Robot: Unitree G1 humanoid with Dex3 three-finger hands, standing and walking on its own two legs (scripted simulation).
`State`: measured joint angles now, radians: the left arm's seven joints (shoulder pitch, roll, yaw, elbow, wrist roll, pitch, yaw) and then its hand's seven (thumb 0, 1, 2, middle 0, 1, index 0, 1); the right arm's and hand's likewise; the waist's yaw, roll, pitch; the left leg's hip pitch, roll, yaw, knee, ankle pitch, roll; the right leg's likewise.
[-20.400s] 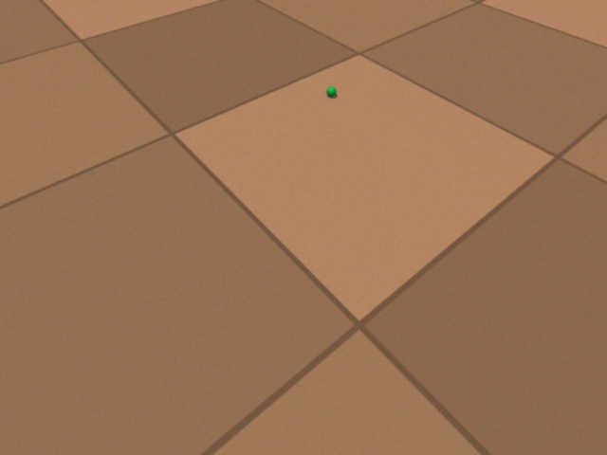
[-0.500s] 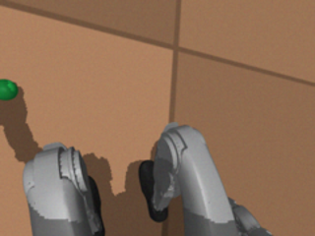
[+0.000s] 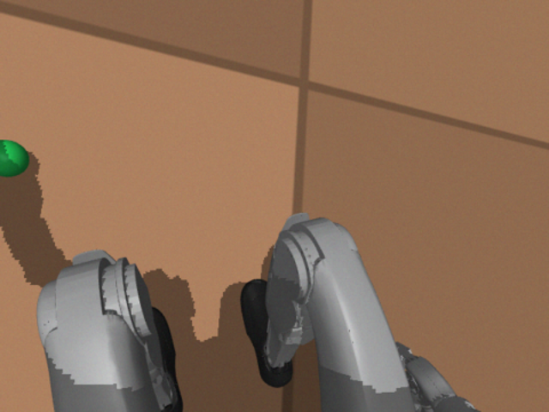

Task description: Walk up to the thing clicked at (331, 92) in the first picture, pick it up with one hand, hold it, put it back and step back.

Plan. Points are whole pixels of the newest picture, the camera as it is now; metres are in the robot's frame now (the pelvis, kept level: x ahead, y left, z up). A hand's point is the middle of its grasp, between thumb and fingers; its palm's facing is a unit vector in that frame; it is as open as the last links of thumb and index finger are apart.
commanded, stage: rise first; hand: left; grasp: from above
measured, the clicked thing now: (6, 158) +0.47 +0.33 -0.29
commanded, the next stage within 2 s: approach in 1.28 s
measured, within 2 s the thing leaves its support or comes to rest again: neither
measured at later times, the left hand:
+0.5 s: hand out of the picture +0.42 +0.37 -0.19, palm faces -0.46 -0.14 -0.88, open 12.4 cm
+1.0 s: hand out of the picture +0.43 +0.37 -0.18, palm faces -0.45 -0.14 -0.88, open 12.3 cm
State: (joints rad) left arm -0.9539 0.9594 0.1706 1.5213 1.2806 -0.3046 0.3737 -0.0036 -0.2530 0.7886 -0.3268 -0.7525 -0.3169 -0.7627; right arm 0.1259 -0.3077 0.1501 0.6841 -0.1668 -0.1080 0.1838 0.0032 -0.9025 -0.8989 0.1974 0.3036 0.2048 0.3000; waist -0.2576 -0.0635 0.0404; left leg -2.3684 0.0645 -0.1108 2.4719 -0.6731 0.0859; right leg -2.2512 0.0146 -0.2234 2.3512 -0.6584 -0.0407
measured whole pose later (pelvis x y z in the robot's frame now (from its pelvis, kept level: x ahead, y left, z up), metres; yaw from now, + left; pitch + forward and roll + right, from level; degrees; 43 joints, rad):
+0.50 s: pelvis +0.00 +0.00 +0.00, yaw +0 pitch +32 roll -11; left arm -0.94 0.95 0.18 1.51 1.29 -0.30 0.39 0.00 -0.22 0.76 -0.36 -0.71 -0.34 -0.72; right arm 0.12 -0.30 0.15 0.68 -0.17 -0.11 0.19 0.00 -0.90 -0.90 0.20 0.30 0.21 0.30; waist -0.25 -0.06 0.02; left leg -2.37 0.06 -0.11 2.47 -0.68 0.09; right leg -2.25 0.02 -0.22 2.35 -0.67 -0.04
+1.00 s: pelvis +0.00 +0.00 +0.00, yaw +0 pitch +32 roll -11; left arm -0.95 0.96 0.20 1.52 1.31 -0.31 0.41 0.00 -0.21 0.75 -0.37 -0.69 -0.36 -0.71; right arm 0.13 -0.31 0.15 0.69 -0.17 -0.11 0.19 0.00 -0.90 -0.90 0.20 0.30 0.20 0.30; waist -0.27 -0.06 0.03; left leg -2.37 0.06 -0.11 2.48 -0.69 0.08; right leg -2.25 0.02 -0.22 2.36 -0.67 -0.04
